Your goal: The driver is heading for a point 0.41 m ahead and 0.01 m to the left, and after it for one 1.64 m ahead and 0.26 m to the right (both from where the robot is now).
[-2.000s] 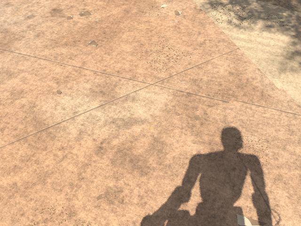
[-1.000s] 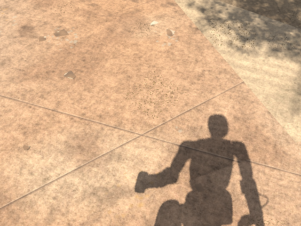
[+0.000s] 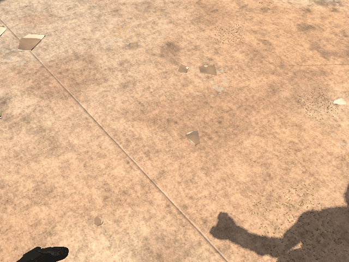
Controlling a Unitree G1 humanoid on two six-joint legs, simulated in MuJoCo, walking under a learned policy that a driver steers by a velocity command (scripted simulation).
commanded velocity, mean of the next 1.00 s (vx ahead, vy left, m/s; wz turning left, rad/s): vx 0.25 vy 0.00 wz -0.01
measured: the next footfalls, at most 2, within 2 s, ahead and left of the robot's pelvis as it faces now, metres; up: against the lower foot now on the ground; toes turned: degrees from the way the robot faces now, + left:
right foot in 0.22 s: +0.31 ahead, -0.14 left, -0.03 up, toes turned +12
left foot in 0.64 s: +0.44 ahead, +0.10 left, -0.03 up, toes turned +3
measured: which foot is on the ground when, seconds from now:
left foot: down 0.00-0.22, up 0.24-0.62, down 0.64-1.00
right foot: up 0.00-0.20, down 0.22-0.66, up 0.68-1.00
